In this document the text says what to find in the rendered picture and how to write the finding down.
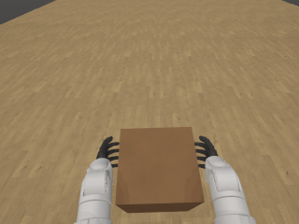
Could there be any carton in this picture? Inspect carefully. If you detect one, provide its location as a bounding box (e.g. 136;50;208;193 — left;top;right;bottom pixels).
115;127;205;214

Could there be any right robot hand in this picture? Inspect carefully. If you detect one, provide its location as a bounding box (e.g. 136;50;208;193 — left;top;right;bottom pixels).
194;135;218;169

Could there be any left robot hand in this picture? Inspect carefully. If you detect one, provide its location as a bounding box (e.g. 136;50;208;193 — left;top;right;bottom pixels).
96;136;120;168

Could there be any left robot forearm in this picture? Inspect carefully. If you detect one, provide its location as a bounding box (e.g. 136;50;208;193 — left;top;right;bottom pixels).
74;158;113;224

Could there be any right robot forearm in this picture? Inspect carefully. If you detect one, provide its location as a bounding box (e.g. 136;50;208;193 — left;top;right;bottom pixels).
205;156;256;224

